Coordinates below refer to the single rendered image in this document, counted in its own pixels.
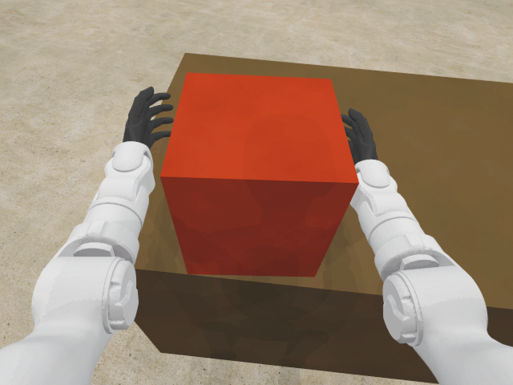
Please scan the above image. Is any right robot hand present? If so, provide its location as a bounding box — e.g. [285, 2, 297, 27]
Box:
[341, 108, 378, 166]

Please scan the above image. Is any right robot forearm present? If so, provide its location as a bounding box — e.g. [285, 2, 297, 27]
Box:
[350, 160, 488, 324]

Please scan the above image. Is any left robot forearm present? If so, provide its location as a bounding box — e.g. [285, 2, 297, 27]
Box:
[31, 141, 156, 322]

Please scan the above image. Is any left robot upper arm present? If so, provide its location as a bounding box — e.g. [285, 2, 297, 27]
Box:
[0, 257, 139, 385]

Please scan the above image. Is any right robot upper arm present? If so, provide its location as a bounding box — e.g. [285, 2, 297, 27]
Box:
[382, 265, 513, 385]

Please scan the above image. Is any left robot hand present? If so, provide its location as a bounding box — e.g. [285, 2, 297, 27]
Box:
[123, 87, 174, 150]

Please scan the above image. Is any carton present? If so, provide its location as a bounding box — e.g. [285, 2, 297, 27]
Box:
[160, 72, 359, 277]

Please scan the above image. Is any pedestal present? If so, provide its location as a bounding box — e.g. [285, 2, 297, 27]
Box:
[134, 53, 513, 384]

